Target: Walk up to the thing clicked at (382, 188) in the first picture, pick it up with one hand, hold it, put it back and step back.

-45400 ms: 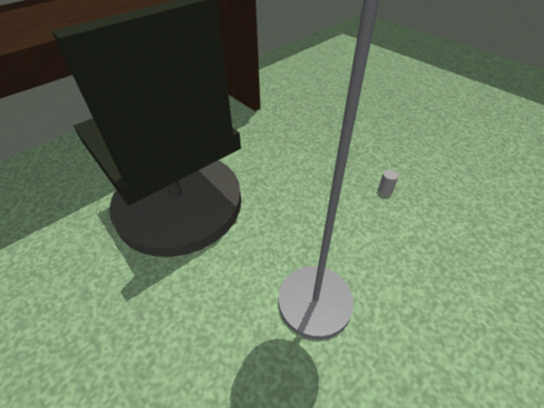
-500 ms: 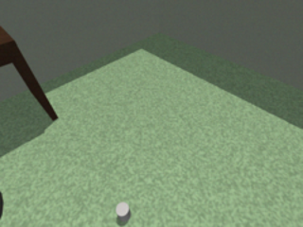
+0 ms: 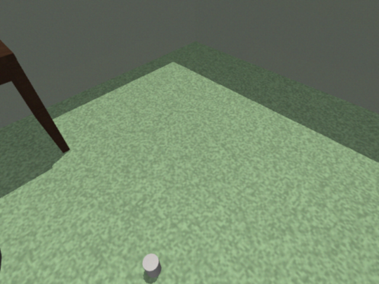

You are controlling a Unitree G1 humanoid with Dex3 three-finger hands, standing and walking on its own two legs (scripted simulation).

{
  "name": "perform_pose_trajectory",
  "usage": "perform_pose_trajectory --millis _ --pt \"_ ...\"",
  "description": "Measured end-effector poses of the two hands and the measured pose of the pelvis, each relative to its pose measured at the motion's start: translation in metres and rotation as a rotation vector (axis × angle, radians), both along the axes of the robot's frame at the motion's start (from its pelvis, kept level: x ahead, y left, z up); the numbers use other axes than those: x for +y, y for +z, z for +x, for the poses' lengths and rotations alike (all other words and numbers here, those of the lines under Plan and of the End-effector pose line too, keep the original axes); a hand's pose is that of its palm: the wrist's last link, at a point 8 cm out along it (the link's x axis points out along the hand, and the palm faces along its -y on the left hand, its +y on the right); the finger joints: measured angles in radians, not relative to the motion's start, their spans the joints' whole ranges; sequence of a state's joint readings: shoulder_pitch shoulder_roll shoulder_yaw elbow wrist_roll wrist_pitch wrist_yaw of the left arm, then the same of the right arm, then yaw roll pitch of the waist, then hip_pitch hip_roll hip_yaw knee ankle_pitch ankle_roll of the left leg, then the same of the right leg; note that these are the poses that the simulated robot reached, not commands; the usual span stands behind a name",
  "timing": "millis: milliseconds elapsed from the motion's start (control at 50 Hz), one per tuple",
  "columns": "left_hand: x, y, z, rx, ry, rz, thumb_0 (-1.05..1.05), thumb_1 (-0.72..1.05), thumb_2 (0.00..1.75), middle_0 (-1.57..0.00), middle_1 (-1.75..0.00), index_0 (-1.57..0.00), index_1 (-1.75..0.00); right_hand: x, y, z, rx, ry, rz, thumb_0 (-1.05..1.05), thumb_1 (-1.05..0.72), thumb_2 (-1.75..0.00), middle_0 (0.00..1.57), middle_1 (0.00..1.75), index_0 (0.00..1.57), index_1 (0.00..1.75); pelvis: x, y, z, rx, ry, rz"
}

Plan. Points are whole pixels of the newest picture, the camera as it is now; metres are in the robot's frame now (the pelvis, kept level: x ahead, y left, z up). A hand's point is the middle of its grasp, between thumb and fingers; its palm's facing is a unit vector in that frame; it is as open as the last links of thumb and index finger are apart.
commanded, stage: stand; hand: left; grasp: from above
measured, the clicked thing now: (152, 265) +0.37 +0.22 -0.72
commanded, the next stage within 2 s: step back in 1.34 s
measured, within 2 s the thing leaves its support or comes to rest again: neither
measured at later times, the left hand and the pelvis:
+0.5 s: hand out of the picture +0.07 +0.24 -0.16, palm faces +0.03 -0.95 -0.33, open 7.4 cm; pelvis +0.00 +0.00 +0.00, yaw +0 degrees
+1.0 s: hand out of the picture +0.07 +0.24 -0.16, palm faces +0.02 -0.94 -0.33, open 7.4 cm; pelvis +0.01 -0.01 +0.00, yaw +0 degrees
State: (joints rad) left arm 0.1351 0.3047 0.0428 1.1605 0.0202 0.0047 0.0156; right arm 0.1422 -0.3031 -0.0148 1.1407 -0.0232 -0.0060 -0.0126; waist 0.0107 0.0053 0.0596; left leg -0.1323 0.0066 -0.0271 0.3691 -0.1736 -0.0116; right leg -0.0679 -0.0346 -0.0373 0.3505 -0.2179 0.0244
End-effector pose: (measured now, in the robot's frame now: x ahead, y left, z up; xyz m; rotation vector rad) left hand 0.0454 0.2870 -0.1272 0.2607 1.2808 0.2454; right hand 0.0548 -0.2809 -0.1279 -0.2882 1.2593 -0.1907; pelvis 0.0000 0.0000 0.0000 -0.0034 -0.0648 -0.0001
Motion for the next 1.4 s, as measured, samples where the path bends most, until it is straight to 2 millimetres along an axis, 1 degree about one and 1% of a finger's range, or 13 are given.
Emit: perform_pose_trajectory --millis 420,600,940,1340,1400 --pt "-0.002 0.004 0.018 -0.021 -0.018 0.001 0.01 0.91 0.9 -0.2 -0.3 -0.2 -0.3 -0.007 0.003 0.014 -0.016 0.013 -0.006 0.01 -0.91 -0.9 0.2 0.3 0.2 0.3 -0.004 0.001 0.004 0.011 -0.003 0.0" --pt "-0.001 0.005 0.024 -0.037 -0.024 0.002 0.01 0.91 0.9 -0.2 -0.3 -0.2 -0.3 -0.01 0.005 0.016 -0.021 0.016 -0.01 0.01 -0.91 -0.9 0.2 0.3 0.2 0.3 -0.005 0.001 0.004 0.014 -0.002 0.001" --pt "0.0 0.006 0.02 -0.028 -0.028 0.005 0.01 0.91 0.9 -0.2 -0.3 -0.2 -0.3 -0.014 0.005 0.012 -0.008 0.014 -0.01 0.01 -0.91 -0.9 0.2 0.3 0.2 0.3 -0.006 0.002 0.005 0.018 0.0 0.002" --pt "0.0 0.006 0.018 -0.02 -0.035 0.006 0.01 0.91 0.9 -0.2 -0.3 -0.2 -0.3 -0.016 0.006 0.014 -0.007 0.019 -0.012 0.01 -0.91 -0.9 0.2 0.3 0.2 0.3 -0.007 0.002 0.006 0.023 -0.001 0.002" --pt "0.004 0.005 0.019 -0.029 -0.021 0.011 0.01 0.91 0.9 -0.2 -0.3 -0.2 -0.3 -0.019 0.004 0.014 -0.005 0.012 -0.012 0.01 -0.91 -0.9 0.2 0.3 0.2 0.3 -0.006 -0.001 0.0 0.031 0.001 -0.003"
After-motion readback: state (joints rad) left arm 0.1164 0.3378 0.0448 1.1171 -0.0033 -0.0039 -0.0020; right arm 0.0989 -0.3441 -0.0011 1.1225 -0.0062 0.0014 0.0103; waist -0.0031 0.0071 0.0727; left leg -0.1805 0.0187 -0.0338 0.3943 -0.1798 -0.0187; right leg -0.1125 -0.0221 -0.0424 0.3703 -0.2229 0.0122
